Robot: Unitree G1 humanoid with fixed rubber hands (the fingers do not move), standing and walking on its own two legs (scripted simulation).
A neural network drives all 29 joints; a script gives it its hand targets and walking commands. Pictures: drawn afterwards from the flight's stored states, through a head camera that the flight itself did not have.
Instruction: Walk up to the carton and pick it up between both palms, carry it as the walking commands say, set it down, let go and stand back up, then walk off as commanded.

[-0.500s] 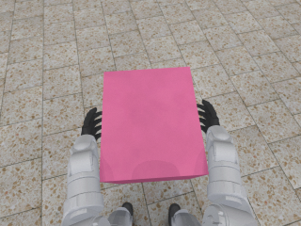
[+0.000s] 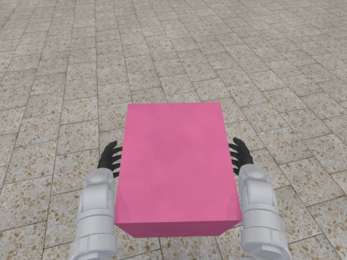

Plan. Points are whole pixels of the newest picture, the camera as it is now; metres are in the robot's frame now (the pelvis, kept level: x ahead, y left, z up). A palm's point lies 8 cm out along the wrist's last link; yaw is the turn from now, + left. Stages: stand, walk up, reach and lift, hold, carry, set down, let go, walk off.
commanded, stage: reach and lift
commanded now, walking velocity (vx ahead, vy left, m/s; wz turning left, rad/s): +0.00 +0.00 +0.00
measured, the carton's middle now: (175, 172) +0.34 +0.02 -0.05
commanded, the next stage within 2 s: hold in 1.38 s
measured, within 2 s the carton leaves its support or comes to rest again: neither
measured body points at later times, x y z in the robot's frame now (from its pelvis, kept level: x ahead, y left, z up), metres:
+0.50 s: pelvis +0.00 +0.00 +0.00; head -0.02 +0.00 +0.45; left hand +0.30 +0.18 +0.04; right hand +0.32 -0.16 +0.04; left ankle +0.02 +0.15 -0.75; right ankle +0.02 -0.13 -0.75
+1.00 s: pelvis +0.01 +0.00 +0.00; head +0.00 +0.01 +0.45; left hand +0.30 +0.17 +0.04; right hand +0.31 -0.17 +0.04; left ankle +0.02 +0.15 -0.75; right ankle +0.02 -0.13 -0.75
